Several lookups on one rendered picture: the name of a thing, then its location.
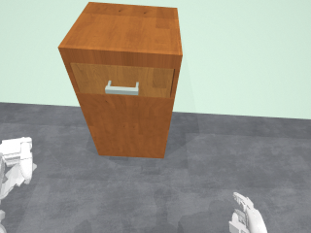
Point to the drawer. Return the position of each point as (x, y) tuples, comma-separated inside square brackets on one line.
[(93, 79)]

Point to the handle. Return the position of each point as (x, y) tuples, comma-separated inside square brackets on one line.
[(121, 89)]

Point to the cabinet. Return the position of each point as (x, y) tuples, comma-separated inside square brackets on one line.
[(126, 35)]

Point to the robot right hand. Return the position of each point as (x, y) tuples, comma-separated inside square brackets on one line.
[(250, 222)]

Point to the robot left hand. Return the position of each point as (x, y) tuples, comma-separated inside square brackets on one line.
[(17, 153)]

